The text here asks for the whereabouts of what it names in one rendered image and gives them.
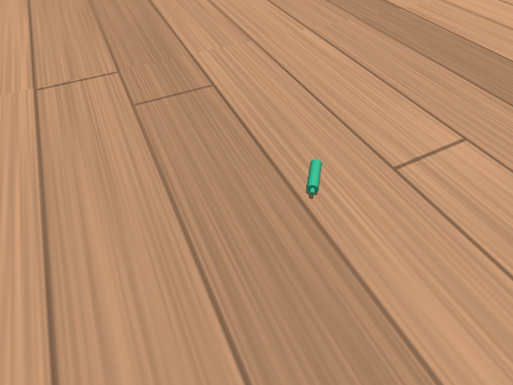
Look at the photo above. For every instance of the bottle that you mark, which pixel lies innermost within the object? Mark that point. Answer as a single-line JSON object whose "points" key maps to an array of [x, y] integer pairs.
{"points": [[314, 176]]}

